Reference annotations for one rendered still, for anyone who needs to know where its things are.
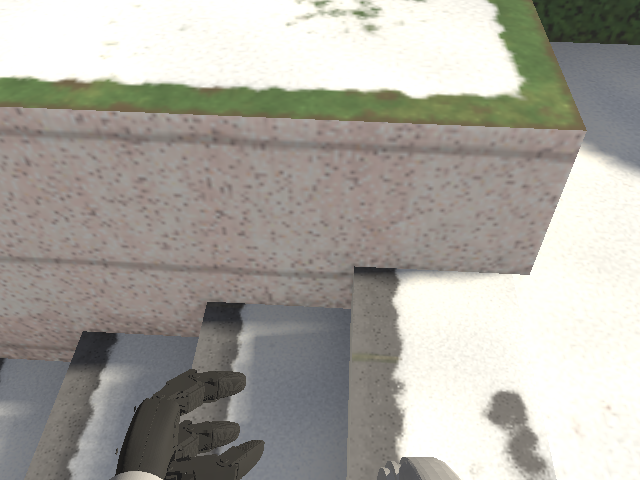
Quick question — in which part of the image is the right robot thigh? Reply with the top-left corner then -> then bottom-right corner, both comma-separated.
377,457 -> 461,480

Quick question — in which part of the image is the left robot hand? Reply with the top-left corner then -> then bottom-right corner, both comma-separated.
115,369 -> 265,480

